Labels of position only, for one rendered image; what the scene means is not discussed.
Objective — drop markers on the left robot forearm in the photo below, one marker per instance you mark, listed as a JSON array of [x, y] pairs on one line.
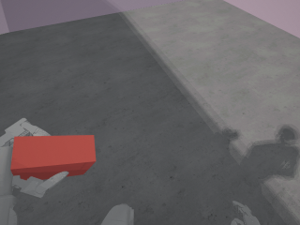
[[7, 215]]

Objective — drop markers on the robot left thigh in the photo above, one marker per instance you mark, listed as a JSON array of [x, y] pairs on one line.
[[120, 214]]

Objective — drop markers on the right robot hand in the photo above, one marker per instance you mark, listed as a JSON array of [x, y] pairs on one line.
[[245, 214]]

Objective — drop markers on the sponge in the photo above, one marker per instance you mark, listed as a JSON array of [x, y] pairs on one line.
[[45, 156]]

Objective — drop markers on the left robot hand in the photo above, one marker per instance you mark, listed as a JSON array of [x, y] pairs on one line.
[[33, 186]]

